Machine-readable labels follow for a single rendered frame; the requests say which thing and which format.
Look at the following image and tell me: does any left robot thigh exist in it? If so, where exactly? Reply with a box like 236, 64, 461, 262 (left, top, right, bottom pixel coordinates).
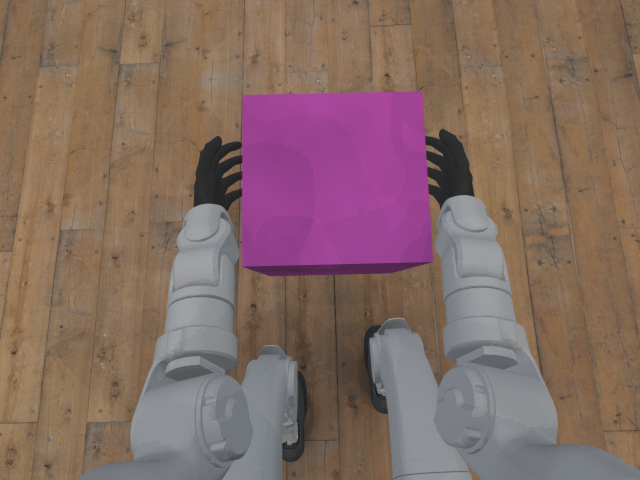
222, 354, 298, 480

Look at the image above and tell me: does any robot left hand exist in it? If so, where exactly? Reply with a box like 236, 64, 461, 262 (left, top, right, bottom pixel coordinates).
194, 136, 242, 211

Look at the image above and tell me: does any right robot upper arm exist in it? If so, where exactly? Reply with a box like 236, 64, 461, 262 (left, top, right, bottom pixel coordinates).
434, 362, 640, 480

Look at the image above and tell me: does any robot left forearm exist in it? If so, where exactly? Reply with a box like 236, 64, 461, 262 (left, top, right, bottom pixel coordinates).
130, 204, 239, 454

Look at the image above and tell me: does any robot left shin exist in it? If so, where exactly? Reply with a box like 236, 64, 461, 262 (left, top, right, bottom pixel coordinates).
245, 345, 298, 443

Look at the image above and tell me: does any robot right hand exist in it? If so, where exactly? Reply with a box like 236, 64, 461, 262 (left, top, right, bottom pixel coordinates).
425, 129, 475, 210

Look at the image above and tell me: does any carton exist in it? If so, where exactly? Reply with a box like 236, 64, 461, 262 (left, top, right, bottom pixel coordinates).
242, 91, 433, 276

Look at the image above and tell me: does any robot right forearm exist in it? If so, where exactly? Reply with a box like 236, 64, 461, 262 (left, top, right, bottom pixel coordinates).
435, 195, 558, 432

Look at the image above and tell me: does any left robot upper arm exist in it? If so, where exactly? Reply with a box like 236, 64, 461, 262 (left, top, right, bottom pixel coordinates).
76, 373, 253, 480

